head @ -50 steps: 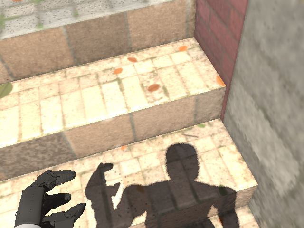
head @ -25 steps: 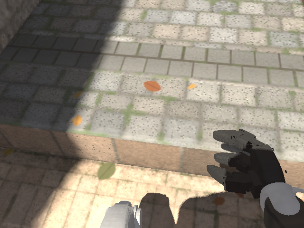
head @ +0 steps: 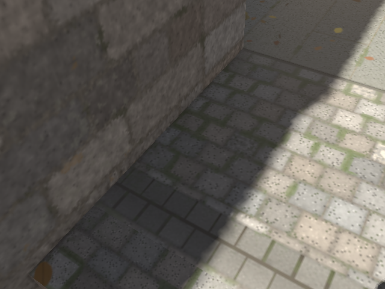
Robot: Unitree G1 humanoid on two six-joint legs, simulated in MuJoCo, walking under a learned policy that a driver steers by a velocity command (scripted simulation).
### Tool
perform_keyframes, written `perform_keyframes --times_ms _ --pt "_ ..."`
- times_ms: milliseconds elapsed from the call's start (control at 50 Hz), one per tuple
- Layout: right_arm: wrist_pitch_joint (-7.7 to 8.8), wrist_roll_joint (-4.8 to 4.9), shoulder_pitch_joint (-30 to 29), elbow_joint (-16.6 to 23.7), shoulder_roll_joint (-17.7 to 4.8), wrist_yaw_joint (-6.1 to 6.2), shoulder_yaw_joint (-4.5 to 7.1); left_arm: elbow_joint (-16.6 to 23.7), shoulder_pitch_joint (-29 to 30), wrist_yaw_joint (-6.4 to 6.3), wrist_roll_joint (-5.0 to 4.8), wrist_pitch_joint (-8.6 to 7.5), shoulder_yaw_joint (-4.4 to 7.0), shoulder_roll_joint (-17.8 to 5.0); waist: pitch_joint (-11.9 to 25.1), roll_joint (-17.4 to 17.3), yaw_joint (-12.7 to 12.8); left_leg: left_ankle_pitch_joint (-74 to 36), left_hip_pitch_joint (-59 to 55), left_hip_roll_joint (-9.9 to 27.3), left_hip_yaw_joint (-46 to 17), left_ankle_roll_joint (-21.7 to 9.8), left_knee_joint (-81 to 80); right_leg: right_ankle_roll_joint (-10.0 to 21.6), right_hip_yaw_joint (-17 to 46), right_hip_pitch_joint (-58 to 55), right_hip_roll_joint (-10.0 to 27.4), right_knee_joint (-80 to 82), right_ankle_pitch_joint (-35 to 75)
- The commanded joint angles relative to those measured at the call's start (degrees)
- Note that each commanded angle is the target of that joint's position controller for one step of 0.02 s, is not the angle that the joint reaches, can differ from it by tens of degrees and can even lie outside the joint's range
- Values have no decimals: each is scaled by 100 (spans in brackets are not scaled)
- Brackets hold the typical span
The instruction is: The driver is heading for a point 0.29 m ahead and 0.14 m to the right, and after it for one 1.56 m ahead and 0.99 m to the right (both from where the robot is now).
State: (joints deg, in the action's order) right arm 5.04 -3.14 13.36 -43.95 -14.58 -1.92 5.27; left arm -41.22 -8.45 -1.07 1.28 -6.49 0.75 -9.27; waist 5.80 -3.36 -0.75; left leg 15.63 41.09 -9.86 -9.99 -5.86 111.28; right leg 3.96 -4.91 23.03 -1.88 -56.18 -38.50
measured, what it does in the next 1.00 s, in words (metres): climbs, turning right: left foot 0.17 m higher, then right foot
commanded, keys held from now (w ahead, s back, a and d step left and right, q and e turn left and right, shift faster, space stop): w+e+shift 1.00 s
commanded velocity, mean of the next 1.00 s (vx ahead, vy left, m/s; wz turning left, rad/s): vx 1.00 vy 0.00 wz -0.76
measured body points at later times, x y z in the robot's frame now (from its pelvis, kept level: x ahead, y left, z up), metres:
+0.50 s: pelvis +0.46 -0.08 +0.22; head +0.45 -0.09 +0.67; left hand +0.78 +0.06 +0.21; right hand +0.33 -0.33 +0.08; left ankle +0.36 +0.07 -0.50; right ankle +0.52 -0.22 -0.40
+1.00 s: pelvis +0.89 -0.33 +0.23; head +0.92 -0.34 +0.67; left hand +1.07 -0.09 +0.10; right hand +0.94 -0.66 +0.19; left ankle +1.18 -0.35 -0.45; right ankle +0.73 -0.27 -0.50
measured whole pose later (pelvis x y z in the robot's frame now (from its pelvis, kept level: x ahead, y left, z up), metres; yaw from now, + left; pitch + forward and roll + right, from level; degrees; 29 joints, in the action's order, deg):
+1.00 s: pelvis +0.89 -0.33 +0.23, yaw -47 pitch +3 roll -1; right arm 4.2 -1.7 -0.9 -30.7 -14.6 -0.6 -1.5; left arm -46.6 -28.0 1.1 -0.2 -3.5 4.6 -18.5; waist -0.8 0.3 7.0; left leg -0.4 42.8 6.4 -5.6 1.5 39.4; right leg 8.2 14.3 -2.7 -10.5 -18.5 -21.5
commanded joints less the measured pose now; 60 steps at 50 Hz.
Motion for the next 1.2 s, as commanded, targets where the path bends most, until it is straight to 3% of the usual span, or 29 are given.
perform_keyframes --times_ms 20,80,120,160,180,200,220,240,260,320,360,420,500,560,640,660,680,700,720,760,800,900,1020,1060,1080,1100,1120,1140,1200 --pt "-133 -145 -1523 1320 921 81 -480 -1133 -1815 37 -135 -243 105 200 -1131 517 131 1732 4127 236 254 -303 2086 823 2328 -2406 1266 3090 4828" --pt "-310 -33 -2876 2210 1045 97 -771 -1529 -2136 132 -56 -230 -6 436 -1660 984 30 2630 3034 737 1720 -320 199 622 1547 -596 874 4960 4904" --pt "-270 -67 -3301 2698 993 86 -862 -1808 -2805 84 -222 -240 99 -88 -1685 1025 104 3063 3673 1171 1495 -436 -299 918 1701 -1398 1149 5450 5479" --pt "-136 188 -2276 2352 873 25 -863 -1234 -2029 -95 -340 -233 146 -559 -363 -415 -630 907 -1830 583 2320 -257 -3590 954 978 776 727 5498 10163" --pt "-113 189 -676 2042 603 145 -659 -950 -2061 -13 -571 -529 394 -1822 1495 -176 -1378 82 -5026 79 2064 -72 -3135 995 1478 1389 1131 4212 13144" --pt "-298 76 705 1961 170 355 -346 -787 -1560 154 -646 -808 786 -2916 2159 982 -2339 518 -5747 358 1159 -31 -4328 873 2009 672 1445 2682 14393" --pt "-446 -48 975 1545 -674 445 18 -643 -1104 301 -552 -846 874 -2735 2366 623 -2330 1343 -5674 860 -54 -307 -5424 529 2249 324 1066 734 11619" --pt "-416 -126 644 1292 -1177 375 148 -504 -1451 464 -415 -807 673 -1604 2255 -805 -1669 1633 -5101 2286 -2528 -913 -6966 374 1727 810 -209 -2030 4316" --pt "-384 -93 679 1071 -1001 289 193 -216 -1570 449 -317 -672 730 -1437 2200 -955 -1357 1209 -4681 2966 -4167 -1070 -8367 358 1783 1368 -468 -4407 3107" --pt "35 116 -35 -43 433 257 -181 599 -793 220 107 -70 247 134 -346 783 -183 1187 -2961 2771 -2222 -744 -8542 513 1408 3067 428 -5591 2844" --pt "277 28 378 -616 962 311 -323 834 -719 282 44 200 85 348 -725 311 88 414 -2993 2598 -1411 -532 -8655 566 1726 3526 469 -5633 2248" --pt "497 117 19 -679 744 328 -327 812 -716 366 -42 572 209 -85 -1314 380 575 -446 -2908 2468 220 72 -9889 470 1756 3515 576 -3298 2053" --pt "532 331 19 -617 -153 460 -245 1122 249 660 141 656 227 -435 -1125 412 545 -1586 -2697 1913 2353 287 -10975 335 297 1696 545 -340 3888" --pt "505 264 893 -744 -767 445 -139 1253 799 717 88 651 195 -446 -1116 190 335 -4616 -3604 2214 2728 195 -10780 478 -492 709 114 900 3811" --pt "27 118 770 -221 -1378 406 80 533 -1507 475 33 516 595 -1446 253 -675 1398 -7920 -4347 2449 2446 244 -6875 899 -430 -1629 -551 1724 2886" --pt "-37 118 505 9 -1429 405 125 239 -2266 380 92 468 765 -1687 418 -328 1789 -6210 -3200 2094 2433 311 -4808 1073 133 -3020 -429 2531 2884" --pt "15 3 418 335 -581 320 -35 224 -1550 319 41 486 891 -2101 -67 1070 932 520 -985 1143 2076 408 -2828 1077 1436 -3856 341 1938 3480" --pt "129 213 847 976 -572 275 -107 607 -1064 291 217 584 979 -2705 1189 1507 445 1137 491 718 1200 597 -1176 2296 4305 -4919 1438 2825 2977" --pt "278 174 451 1049 -735 281 -131 583 -1423 164 59 614 975 -2538 1387 617 676 481 697 1040 505 630 -1278 2229 4718 -4653 1464 3568 2572" --pt "346 61 99 1101 -643 272 -275 271 -1366 81 -22 455 766 -1979 77 -101 304 419 574 1462 500 646 -2408 1875 4069 -2917 1133 3940 2819" --pt "138 -143 165 1120 -556 287 -390 166 -1225 20 -63 333 613 -1716 -290 -469 -63 829 150 1654 439 750 -2929 1808 3601 -1635 867 4173 3050" --pt "-68 29 -1243 1732 -530 223 -510 36 -1228 147 -84 152 547 -1703 -1130 117 38 -546 -570 1831 638 859 -5738 1455 2823 19 253 4674 3708" --pt "-91 187 -1394 1427 -703 194 -414 -68 -1482 196 -171 192 650 -1987 -699 662 364 -1790 -2547 1093 888 712 -7853 800 2839 -863 136 3789 5126" --pt "-25 217 350 969 -1255 351 -158 -34 -1228 210 -46 187 673 -2217 180 521 -591 -857 -4166 944 893 646 -7735 532 2664 -1038 -45 1508 6222" --pt "28 90 1797 728 -1768 474 24 169 -1021 236 -19 113 531 -1744 1100 115 -1150 1012 -5681 1961 -124 475 -7503 427 2283 -177 -312 -625 5193" --pt "7 -117 1780 744 -2097 469 63 416 -1628 220 -180 144 348 -870 1861 -1626 -528 3069 -6691 3633 -2892 136 -8659 318 1686 1320 -865 -2374 528" --pt "-63 -5 1006 839 -1799 442 70 502 -1443 175 -113 218 322 -1283 1550 -1934 -327 4378 -6033 3711 -4287 -44 -9694 378 1182 2066 -495 -2902 1285" --pt "-85 97 310 889 -1240 453 -36 456 -788 197 50 290 416 -1692 510 -1184 -370 4004 -5139 3349 -3272 2 -9646 387 985 2346 -138 -2820 1953" --pt "-47 84 608 310 -603 377 -240 590 -426 474 169 455 340 -1342 -354 -461 -133 1429 -3769 2619 -1089 110 -9317 281 1188 2099 278 -2248 2276"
